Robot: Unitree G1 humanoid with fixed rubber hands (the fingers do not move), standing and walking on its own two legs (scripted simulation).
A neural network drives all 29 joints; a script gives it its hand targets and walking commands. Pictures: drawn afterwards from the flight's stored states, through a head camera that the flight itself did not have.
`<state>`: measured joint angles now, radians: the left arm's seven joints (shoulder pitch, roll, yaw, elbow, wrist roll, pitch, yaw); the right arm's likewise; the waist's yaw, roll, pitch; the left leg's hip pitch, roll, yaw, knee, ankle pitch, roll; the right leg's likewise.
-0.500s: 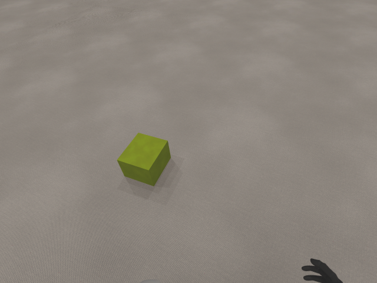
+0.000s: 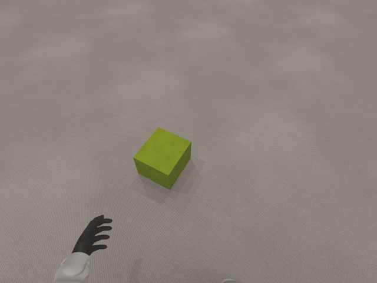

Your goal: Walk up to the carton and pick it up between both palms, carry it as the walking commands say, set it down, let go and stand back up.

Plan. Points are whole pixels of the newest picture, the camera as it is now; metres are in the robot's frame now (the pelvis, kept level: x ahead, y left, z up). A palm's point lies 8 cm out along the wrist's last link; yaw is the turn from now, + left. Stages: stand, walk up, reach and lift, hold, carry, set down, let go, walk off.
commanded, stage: walk up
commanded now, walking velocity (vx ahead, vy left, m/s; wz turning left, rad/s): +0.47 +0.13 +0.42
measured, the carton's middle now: (164, 157) +0.84 +0.11 -0.67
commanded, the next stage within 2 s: none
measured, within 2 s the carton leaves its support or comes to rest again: neither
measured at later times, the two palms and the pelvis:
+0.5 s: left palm (34, 241) +0.25 +0.38 -0.12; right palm (250, 201) +0.32 -0.16 -0.09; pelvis +0.22 +0.10 +0.01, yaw +7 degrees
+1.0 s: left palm (47, 181) +0.39 +0.36 -0.06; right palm (237, 153) +0.49 -0.16 -0.12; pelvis +0.37 +0.08 +0.02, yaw +14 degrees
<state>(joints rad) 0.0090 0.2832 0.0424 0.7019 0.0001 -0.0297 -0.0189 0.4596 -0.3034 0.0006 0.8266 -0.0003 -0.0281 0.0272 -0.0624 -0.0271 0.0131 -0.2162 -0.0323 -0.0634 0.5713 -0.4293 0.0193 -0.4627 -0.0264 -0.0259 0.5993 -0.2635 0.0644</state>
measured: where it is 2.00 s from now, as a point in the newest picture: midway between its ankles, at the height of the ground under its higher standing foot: (158, 256)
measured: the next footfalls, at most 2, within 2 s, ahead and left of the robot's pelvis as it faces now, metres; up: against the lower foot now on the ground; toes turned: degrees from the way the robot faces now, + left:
left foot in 0.38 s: +0.24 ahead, +0.25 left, +0.00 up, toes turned +7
right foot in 0.76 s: +0.46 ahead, -0.01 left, +0.00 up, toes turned +5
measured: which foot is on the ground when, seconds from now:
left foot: down 0.00-0.00, up 0.02-0.36, down 0.38-0.78, up 0.80-1.00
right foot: down 0.00-0.36, up 0.38-0.74, down 0.76-1.00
